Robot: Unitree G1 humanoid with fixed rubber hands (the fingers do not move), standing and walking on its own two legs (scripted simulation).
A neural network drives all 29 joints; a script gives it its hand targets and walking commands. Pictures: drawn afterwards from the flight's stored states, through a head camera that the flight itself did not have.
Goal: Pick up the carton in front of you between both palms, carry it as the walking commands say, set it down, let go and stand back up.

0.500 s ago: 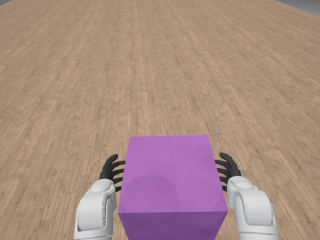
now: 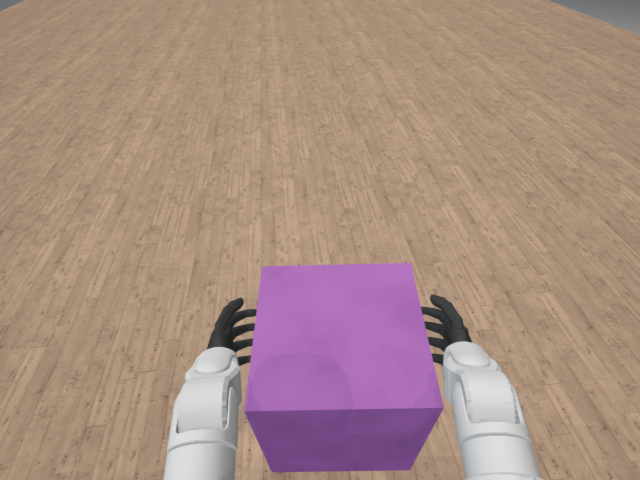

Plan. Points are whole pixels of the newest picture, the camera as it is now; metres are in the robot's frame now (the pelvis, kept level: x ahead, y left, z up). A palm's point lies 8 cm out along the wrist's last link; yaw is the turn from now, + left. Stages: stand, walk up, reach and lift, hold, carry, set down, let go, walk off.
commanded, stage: carry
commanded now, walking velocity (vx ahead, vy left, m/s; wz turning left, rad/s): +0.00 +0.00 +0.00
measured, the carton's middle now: (338, 371) +0.31 +0.00 -0.04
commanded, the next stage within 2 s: hold in 0.58 s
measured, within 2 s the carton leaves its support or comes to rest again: neither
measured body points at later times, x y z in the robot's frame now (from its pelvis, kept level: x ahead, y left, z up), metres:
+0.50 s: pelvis -0.01 +0.00 +0.00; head -0.04 +0.00 +0.45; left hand +0.29 +0.14 +0.03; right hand +0.28 -0.16 +0.03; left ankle +0.07 +0.10 -0.73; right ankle -0.07 -0.10 -0.73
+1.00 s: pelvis -0.04 +0.01 +0.01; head -0.05 +0.04 +0.46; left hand +0.28 +0.12 +0.03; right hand +0.23 -0.18 +0.04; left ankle +0.07 +0.12 -0.73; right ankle -0.07 -0.10 -0.73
